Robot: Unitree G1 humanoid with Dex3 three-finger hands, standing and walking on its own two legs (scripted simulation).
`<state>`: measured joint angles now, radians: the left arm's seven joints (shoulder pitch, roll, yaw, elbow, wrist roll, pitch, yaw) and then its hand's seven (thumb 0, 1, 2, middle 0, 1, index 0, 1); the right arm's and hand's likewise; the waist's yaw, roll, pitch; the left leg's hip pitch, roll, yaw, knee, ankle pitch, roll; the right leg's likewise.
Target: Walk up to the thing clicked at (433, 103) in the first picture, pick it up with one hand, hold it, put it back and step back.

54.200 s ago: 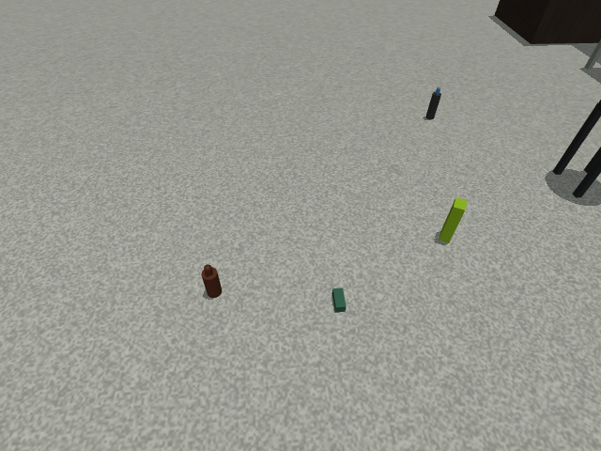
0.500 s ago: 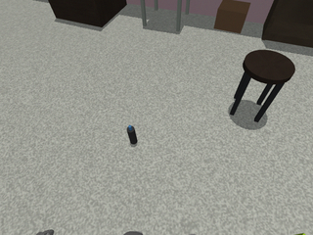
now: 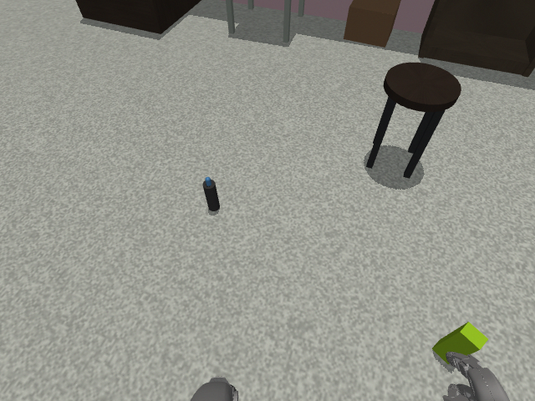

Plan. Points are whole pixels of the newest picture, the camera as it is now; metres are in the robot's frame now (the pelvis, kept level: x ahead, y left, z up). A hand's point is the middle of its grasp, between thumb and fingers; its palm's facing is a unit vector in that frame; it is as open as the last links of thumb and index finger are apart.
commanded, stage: step back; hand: left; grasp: from the side
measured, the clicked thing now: (211, 193) +0.98 +0.26 -0.65
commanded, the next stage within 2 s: stand in 1.12 s
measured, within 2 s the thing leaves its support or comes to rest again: neither
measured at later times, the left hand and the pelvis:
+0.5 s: hand out of the picture +0.00 +0.27 -0.13, palm faces +0.06 -0.93 -0.37, open 7.4 cm; pelvis -0.05 +0.00 +0.02, yaw +4 degrees
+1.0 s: hand out of the picture +0.05 +0.28 -0.14, palm faces +0.14 -0.91 -0.39, open 7.4 cm; pelvis +0.00 +0.00 +0.01, yaw +6 degrees
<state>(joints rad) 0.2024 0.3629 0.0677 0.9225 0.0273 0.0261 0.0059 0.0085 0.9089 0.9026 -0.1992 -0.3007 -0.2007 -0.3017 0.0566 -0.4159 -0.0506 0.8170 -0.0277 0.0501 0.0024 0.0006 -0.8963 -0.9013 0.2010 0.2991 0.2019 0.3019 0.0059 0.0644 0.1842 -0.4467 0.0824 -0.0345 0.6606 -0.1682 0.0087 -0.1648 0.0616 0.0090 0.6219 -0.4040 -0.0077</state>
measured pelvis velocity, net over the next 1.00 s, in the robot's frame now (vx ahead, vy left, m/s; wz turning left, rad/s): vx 0.00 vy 0.00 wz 0.11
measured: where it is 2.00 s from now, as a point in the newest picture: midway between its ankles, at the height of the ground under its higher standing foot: outside the picture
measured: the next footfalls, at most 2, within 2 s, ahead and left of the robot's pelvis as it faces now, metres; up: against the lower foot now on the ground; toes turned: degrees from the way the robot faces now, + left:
left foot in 0.32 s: -0.02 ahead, +0.13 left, +0.00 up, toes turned +3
right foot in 0.60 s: +0.07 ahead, -0.13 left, +0.00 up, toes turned +4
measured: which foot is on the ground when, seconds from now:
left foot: down 0.00-0.00, up 0.02-0.30, down 0.32-0.62, up 0.64-0.90, down 0.92-1.00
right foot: down 0.00-0.36, up 0.38-0.58, down 0.60-1.00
